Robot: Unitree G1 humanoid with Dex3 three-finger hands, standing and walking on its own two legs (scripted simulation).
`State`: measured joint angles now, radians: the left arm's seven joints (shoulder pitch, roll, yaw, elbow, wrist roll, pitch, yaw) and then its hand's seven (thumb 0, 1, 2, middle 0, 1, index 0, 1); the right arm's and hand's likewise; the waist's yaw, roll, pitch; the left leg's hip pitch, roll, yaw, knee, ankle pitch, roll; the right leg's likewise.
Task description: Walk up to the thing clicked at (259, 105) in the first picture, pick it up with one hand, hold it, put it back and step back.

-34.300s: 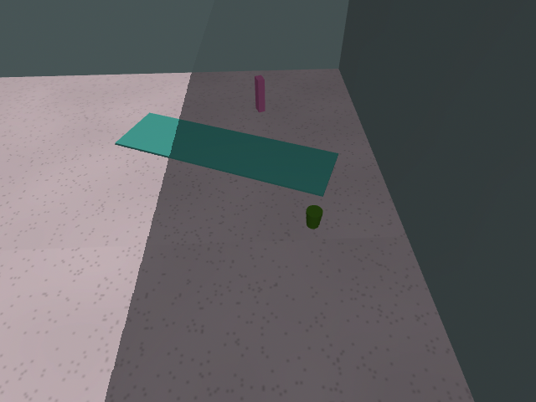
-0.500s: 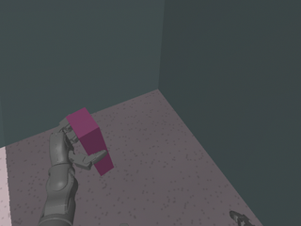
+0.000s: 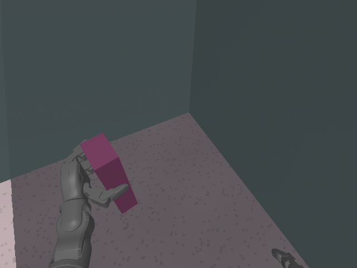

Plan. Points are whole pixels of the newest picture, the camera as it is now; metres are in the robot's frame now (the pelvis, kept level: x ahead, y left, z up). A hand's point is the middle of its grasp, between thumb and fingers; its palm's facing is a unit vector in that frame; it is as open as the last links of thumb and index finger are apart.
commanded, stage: crouch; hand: left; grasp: from the side
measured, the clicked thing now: (113, 179) +0.33 +0.16 +0.03
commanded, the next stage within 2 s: none
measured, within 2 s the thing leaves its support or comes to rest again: neither
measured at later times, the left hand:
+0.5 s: hand (108, 185) +0.35 +0.20 -0.04, palm faces +0.30 -0.96 -0.01, open 10.6 cm
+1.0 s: hand (113, 207) +0.38 +0.24 -0.29, palm faces +0.33 -0.94 -0.02, open 10.6 cm
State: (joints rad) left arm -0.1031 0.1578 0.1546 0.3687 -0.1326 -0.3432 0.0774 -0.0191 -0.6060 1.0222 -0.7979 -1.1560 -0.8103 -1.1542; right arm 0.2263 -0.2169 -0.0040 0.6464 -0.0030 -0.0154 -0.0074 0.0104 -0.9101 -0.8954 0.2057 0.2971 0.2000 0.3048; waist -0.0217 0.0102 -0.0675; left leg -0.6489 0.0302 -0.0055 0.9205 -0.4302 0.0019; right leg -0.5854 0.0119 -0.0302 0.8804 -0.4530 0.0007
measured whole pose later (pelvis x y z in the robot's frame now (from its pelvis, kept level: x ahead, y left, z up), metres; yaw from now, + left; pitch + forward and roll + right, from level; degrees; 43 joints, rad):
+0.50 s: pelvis -0.02 +0.00 -0.04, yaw +0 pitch +18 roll -2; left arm -0.28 0.18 0.25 0.67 -0.10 -0.55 0.08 -0.02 -0.61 1.03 -0.79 -1.17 -0.80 -1.17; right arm 0.19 -0.23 -0.02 0.67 -0.04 -0.05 0.03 0.01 -0.86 -0.89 0.21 0.30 0.20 0.30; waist -0.05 -0.02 -0.10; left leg -0.99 0.03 -0.02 1.15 -0.48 0.00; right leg -0.93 0.01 -0.04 1.13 -0.52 0.00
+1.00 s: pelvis -0.07 +0.00 -0.25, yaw -4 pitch +34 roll -5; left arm -0.65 0.41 0.49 1.10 -0.10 -0.78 -0.03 -0.02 -0.61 1.04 -0.77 -1.20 -0.79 -1.20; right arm 0.11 -0.24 0.04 0.70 -0.09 0.00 0.10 0.01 -0.89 -0.90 0.21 0.30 0.20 0.30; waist -0.10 -0.03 -0.18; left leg -1.90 0.05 -0.07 1.96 -0.66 0.00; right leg -1.82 0.03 -0.08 1.92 -0.70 -0.02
